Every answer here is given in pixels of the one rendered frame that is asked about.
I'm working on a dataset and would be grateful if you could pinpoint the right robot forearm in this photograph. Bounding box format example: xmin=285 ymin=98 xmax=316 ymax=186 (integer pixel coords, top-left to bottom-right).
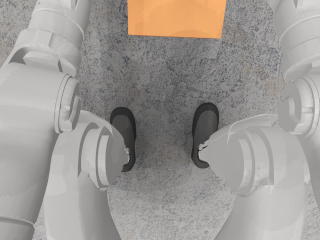
xmin=266 ymin=0 xmax=320 ymax=83

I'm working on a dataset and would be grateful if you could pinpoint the robot right upper arm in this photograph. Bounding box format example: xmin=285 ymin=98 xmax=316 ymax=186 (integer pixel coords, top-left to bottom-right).
xmin=277 ymin=73 xmax=320 ymax=212

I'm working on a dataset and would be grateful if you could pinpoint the left robot forearm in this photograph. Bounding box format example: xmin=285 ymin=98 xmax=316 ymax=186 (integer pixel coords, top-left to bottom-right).
xmin=0 ymin=0 xmax=96 ymax=78

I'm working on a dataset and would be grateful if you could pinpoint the carton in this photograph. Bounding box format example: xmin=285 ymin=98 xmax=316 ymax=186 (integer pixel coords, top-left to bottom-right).
xmin=127 ymin=0 xmax=227 ymax=39

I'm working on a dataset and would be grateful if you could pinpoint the right robot foot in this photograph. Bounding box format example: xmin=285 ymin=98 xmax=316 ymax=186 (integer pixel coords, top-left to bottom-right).
xmin=191 ymin=102 xmax=219 ymax=169

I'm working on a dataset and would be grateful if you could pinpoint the right robot shin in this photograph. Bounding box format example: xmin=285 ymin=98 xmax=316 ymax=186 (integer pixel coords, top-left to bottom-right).
xmin=198 ymin=114 xmax=311 ymax=184

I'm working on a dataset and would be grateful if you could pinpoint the robot left upper arm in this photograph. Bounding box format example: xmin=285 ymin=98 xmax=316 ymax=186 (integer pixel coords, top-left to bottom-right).
xmin=0 ymin=62 xmax=81 ymax=240

